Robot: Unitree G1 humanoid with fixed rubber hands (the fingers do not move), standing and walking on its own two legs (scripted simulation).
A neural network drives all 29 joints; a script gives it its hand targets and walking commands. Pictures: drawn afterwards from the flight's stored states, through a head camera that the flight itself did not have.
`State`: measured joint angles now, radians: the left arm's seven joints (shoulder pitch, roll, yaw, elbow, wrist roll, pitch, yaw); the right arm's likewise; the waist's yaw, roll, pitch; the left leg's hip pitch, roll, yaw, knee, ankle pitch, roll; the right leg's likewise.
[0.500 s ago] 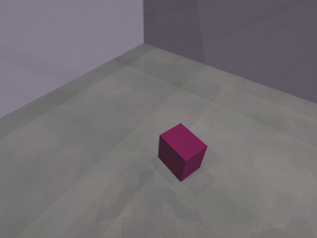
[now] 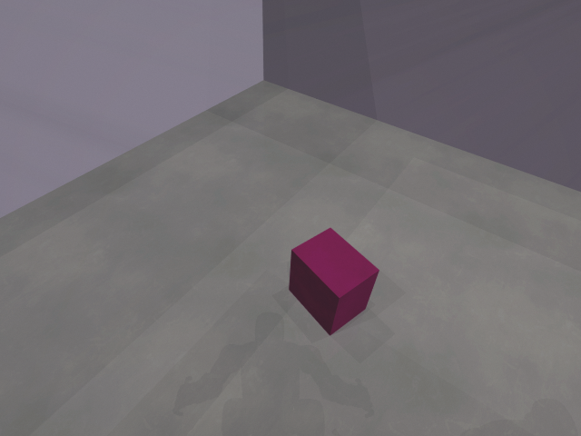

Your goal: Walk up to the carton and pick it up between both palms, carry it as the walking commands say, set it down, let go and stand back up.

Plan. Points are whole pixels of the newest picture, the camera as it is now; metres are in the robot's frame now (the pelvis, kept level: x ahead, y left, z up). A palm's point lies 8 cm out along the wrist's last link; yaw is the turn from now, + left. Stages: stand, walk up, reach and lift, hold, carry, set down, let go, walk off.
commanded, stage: stand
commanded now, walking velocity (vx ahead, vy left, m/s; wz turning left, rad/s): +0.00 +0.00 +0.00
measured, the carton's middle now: (330, 280) +0.84 -0.18 -0.65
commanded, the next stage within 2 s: walk up in 0.54 s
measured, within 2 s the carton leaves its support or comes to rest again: neither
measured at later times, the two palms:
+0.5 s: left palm out of the picture +0.09 +0.30 -0.11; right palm out of the picture +0.09 -0.30 -0.11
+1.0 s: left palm out of the picture +0.17 +0.29 -0.11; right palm out of the picture +0.06 -0.37 -0.12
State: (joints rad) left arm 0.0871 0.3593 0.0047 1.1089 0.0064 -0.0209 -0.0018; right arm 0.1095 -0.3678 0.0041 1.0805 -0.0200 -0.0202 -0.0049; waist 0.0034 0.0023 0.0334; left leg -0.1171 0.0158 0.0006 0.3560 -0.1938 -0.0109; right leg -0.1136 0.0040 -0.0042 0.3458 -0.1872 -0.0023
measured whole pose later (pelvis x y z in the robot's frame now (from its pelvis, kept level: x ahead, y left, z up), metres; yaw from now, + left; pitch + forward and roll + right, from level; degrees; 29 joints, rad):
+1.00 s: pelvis +0.05 -0.02 -0.03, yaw -6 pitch -3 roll +1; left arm 0.23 0.43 0.08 0.94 0.02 -0.06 -0.06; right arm 0.30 -0.46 -0.09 0.92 -0.04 -0.06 0.03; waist -0.02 0.00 0.02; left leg -0.12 0.08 0.08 0.62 -0.44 -0.02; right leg -0.30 0.00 -0.02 0.68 -0.33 -0.03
